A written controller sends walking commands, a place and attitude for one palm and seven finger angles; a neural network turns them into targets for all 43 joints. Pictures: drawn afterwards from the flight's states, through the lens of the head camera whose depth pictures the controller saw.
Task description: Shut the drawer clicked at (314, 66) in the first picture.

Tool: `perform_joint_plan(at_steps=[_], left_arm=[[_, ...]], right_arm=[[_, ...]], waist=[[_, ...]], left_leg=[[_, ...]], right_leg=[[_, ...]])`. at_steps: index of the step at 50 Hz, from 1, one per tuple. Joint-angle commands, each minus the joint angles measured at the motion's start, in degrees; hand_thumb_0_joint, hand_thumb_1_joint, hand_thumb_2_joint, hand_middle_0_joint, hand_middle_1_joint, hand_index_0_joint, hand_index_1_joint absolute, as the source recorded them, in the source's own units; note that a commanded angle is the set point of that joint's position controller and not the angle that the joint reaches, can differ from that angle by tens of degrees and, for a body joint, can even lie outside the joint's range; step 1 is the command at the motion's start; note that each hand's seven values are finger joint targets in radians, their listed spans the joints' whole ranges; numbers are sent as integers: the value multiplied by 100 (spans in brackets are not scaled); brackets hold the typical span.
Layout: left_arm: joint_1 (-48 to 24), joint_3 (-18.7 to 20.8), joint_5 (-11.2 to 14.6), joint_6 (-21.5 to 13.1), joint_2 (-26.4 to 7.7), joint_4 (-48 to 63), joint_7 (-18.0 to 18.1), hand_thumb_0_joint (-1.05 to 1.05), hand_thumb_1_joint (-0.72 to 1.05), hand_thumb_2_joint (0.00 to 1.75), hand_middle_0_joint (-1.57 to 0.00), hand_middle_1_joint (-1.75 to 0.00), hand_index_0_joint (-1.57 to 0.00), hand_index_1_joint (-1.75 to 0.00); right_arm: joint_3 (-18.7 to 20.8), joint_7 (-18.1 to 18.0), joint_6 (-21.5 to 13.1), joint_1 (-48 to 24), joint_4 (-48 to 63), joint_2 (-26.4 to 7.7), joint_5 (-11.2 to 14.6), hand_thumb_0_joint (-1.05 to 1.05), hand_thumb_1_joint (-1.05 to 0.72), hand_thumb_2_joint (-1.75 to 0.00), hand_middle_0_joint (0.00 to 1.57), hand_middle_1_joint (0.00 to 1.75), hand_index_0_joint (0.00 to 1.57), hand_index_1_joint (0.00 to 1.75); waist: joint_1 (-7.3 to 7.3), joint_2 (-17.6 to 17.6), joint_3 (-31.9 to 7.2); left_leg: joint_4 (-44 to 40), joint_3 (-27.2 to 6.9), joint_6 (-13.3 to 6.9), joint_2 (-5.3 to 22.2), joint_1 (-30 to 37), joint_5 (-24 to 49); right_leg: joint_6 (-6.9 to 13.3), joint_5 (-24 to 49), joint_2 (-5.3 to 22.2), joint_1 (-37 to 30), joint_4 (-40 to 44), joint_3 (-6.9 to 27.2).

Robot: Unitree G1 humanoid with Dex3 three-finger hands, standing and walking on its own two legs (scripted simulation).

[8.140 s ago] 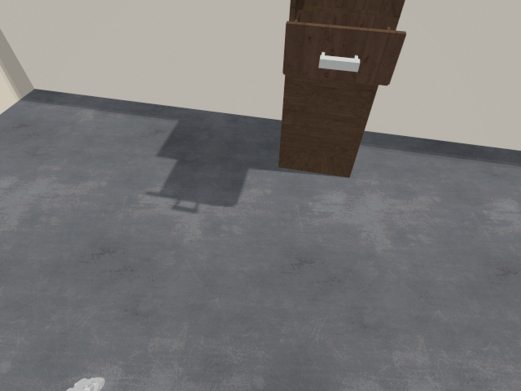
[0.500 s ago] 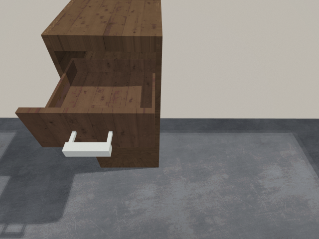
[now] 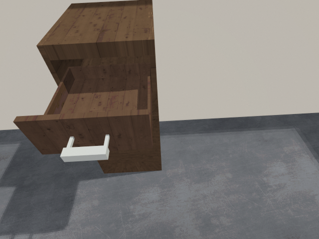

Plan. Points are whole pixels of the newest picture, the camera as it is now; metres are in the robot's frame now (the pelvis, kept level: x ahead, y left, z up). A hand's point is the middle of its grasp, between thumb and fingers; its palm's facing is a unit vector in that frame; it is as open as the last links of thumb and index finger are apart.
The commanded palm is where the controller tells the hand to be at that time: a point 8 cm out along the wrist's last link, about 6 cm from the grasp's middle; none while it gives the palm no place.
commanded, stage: look again from close up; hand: left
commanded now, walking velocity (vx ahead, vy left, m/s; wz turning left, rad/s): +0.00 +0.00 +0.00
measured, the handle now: (87, 146) +0.35 +0.23 +0.03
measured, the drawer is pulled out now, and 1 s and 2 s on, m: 0.30 0.30 0.30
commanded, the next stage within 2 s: shuffle to correct the standing spot in 0.20 s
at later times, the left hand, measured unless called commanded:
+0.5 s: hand out of the picture +0.02 +0.15 -0.17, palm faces +0.06 -0.98 -0.21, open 7.3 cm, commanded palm none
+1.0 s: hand out of the picture +0.06 +0.15 -0.18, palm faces +0.11 -0.97 -0.21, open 7.3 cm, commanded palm none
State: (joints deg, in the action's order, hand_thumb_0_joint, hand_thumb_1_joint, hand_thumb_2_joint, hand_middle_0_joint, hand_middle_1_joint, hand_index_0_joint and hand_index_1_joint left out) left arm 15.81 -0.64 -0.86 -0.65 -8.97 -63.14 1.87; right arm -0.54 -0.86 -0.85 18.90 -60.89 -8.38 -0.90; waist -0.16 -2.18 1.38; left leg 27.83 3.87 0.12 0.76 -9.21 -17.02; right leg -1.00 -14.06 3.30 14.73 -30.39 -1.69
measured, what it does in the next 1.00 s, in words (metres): steps on the spot: left foot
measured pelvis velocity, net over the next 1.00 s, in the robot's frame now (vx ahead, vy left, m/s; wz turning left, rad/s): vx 0.07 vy -0.02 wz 0.05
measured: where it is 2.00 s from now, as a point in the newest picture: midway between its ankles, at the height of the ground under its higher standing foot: outside the picture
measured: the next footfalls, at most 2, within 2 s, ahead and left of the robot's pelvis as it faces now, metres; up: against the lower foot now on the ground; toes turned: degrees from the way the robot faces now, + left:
left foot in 0.84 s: +0.10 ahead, +0.10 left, +0.00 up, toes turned +5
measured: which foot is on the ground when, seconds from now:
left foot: down 0.00-0.70, up 0.72-0.82, down 0.84-1.00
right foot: down 0.00-1.00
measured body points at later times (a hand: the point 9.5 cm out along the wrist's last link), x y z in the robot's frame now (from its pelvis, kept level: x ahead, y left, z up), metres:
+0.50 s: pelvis +0.02 -0.02 +0.00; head +0.03 -0.03 +0.45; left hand +0.02 +0.20 -0.16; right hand +0.01 -0.25 -0.17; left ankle -0.02 +0.12 -0.74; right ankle +0.03 -0.13 -0.74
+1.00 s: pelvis +0.07 -0.02 -0.01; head +0.10 -0.03 +0.44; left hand +0.05 +0.20 -0.17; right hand +0.14 -0.24 -0.17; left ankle +0.06 +0.10 -0.74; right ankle +0.03 -0.12 -0.74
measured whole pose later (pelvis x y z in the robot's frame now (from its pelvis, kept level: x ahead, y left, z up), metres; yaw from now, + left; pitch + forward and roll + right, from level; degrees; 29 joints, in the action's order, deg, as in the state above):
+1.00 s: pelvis +0.07 -0.02 -0.01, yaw +3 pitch -2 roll +3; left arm 15.3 1.1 -0.9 1.1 -7.9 -61.7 2.6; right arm 1.0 -2.4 -0.8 10.7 -60.4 -8.9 -0.8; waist 1.8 2.0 5.1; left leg 31.3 6.8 -0.1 0.7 -13.1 -16.4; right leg 0.8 -22.6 3.4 11.5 -36.5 -3.9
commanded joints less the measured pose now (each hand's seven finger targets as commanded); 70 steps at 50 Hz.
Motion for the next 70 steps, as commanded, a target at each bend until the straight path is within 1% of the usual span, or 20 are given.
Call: perform_joint_plan(at_steps=[1, 15, 23, 26, 29, 31, 33, 35, 37, 40, 42, 45, 48, 53, 54, 55, 58, 60, 63, 70], left_arm=[[202, 108, 39, -82, -588, 213, 8, 0, 90, 90, -20, -30, -20, -30], [98, 161, 34, -110, -667, 130, 5, 0, 90, 90, -20, -30, -20, -30], [320, 376, -34, -37, -961, 312, -57, 0, 90, 90, -20, -30, -20, -30], [174, 425, -36, -52, -860, 448, -86, 0, 90, 90, -20, -30, -20, -30], [-12, 347, -57, -106, -426, 606, -131, 0, 90, 90, -20, -30, -20, -30], [28, 315, -49, -178, -288, 590, -134, 0, 90, 90, -20, -30, -20, -30], [759, 379, -39, -248, -480, 307, -138, 0, 90, 90, -20, -30, -20, -30], [1551, 481, -13, -284, -896, -40, -34, 0, 90, 90, -20, -30, -20, -30], [1165, 393, -103, -219, -754, 31, 63, 0, 90, 90, -20, -30, -20, -30], [383, 363, 0, -84, -716, 317, 99, 0, 90, 90, -20, -30, -20, -30], [409, 323, 53, 20, -451, 475, 106, 0, 90, 90, -20, -30, -20, -30], [389, 254, 16, 130, -252, 478, 134, 0, 90, 90, -20, -30, -20, -30], [600, 234, 12, 82, -270, 328, 77, 0, 90, 90, -20, -30, -20, -30], [353, 183, -24, -60, -525, 308, 51, 0, 90, 90, -20, -30, -20, -30], [927, 239, -91, -181, -672, 227, 274, 0, 90, 90, -20, -30, -20, -30], [658, 263, -69, -249, -969, 546, 245, 0, 90, 90, -20, -30, -20, -30], [578, 279, -82, -321, -947, 857, 213, 0, 90, 90, -20, -30, -20, -30], [434, 218, -4, -261, -918, 929, 196, 0, 90, 90, -20, -30, -20, -30], [368, 157, -28, -60, -672, 1030, 179, 0, 90, 90, -20, -30, -20, -30], [196, 129, 7, -5, -856, 933, 53, 0, 90, 90, -20, -30, -20, -30]], right_arm=[[63, -41, -118, 326, 108, -590, 4, 0, -90, -90, 20, 30, 20, 30], [60, -67, -82, 144, -168, -534, 6, 0, -90, -90, 20, 30, 20, 30], [103, 17, 33, 259, -35, -413, -52, 0, -90, -90, 20, 30, 20, 30], [93, 20, -66, 575, -72, -405, -49, 0, -90, -90, 20, 30, 20, 30], [177, -39, -154, 929, -202, -814, -58, 0, -90, -90, 20, 30, 20, 30], [157, -94, -171, 750, -146, -786, -51, 0, -90, -90, 20, 30, 20, 30], [124, -101, -207, 341, 39, -576, -11, 0, -90, -90, 20, 30, 20, 30], [116, -80, -187, -225, 342, -364, 17, 0, -90, -90, 20, 30, 20, 30], [138, -95, -110, -410, 325, -238, 73, 0, -90, -90, 20, 30, 20, 30], [139, -79, -45, 215, -15, -100, 89, 0, -90, -90, 20, 30, 20, 30], [217, -107, -73, 376, -60, -524, 2, 0, -90, -90, 20, 30, 20, 30], [231, -157, -47, -27, 52, -733, 1, 0, -90, -90, 20, 30, 20, 30], [216, -180, -38, -463, 174, -682, 12, 0, -90, -90, 20, 30, 20, 30], [197, -104, 55, -448, 119, -436, 26, 0, -90, -90, 20, 30, 20, 30], [295, -57, -17, -871, 539, -833, 62, 0, -90, -90, 20, 30, 20, 30], [245, 16, 25, -659, 743, -485, 52, 0, -90, -90, 20, 30, 20, 30], [205, 58, -17, -629, 841, -399, 63, 0, -90, -90, 20, 30, 20, 30], [199, 20, -9, -305, 724, -479, 65, 0, -90, -90, 20, 30, 20, 30], [188, -8, -6, -369, 672, -734, 11, 0, -90, -90, 20, 30, 20, 30], [104, 25, 49, -269, 516, -702, -24, 0, -90, -90, 20, 30, 20, 30]], waist=[[2, 256, 397], [5, 205, 235], [33, 872, 494], [-82, 307, 498], [-143, -1147, 487], [-4, -946, 558], [353, 171, 226], [575, 1975, 255], [380, 1037, 247], [-101, 1010, -115], [-30, -141, -292], [47, -979, 71], [213, -442, -96], [-24, 783, -36], [202, 949, -39], [-7, 1179, -303], [8, 525, -743], [-172, 741, -654], [-3, -41, 187], [-32, 159, 619]], left_leg=[[-864, -557, -175, 474, -552, 491], [-790, -359, -67, 458, -152, 841], [266, -10, -113, 39, -702, -640], [-156, -202, -184, 145, -391, -185], [-758, -1363, -701, 1092, 11, 992], [-494, -1428, -910, 1199, -33, 2143], [708, -543, -529, 486, -944, 2103], [2275, 20, -79, 24, -2225, -1338], [2298, -245, -2, 183, -2099, -1695], [10, 141, 70, -20, -267, 601], [-204, -666, -344, 940, 537, 3647], [-630, -1175, -965, 1588, 112, 4636], [-344, -778, -747, 1181, 221, 4014], [-312, -191, -85, 512, 169, 1338], [1046, -52, 22, 575, -256, 1412], [1216, -154, -58, 215, -1121, -433], [829, 4, -77, 28, -1088, -381], [91, -72, -142, 70, -269, 612], [-21, -640, -360, 654, -363, 1690], [-543, -607, -224, 357, -731, -318]], right_leg=[[281, 273, 217, -202, 576, 393], [316, 887, 304, -350, 742, 458], [698, -2147, 788, 104, 1387, 1032], [629, -1596, 583, 307, 671, 511], [331, -1052, -249, 703, -943, -581], [389, -1078, -269, 600, -835, -529], [567, 869, 187, -931, -68, 185], [1220, 4496, 1721, -1793, 671, 1654], [1398, 5654, 1771, -1590, 409, 1218], [739, 4048, 926, -687, -184, 178], [190, 1287, 285, 124, -574, -141], [70, -1525, 46, 214, -1098, -152], [118, -257, 100, -153, -22, -33], [351, 1735, 570, -198, 758, 482], [-2, 4579, 797, -331, 772, 1028], [207, 4986, 1094, -1064, 605, 1015], [811, 5619, 934, -1638, 41, 743], [616, 4448, 664, -1031, -135, 498], [348, 819, 165, -140, 358, 297], [403, -1274, 201, 243, 1112, 509]])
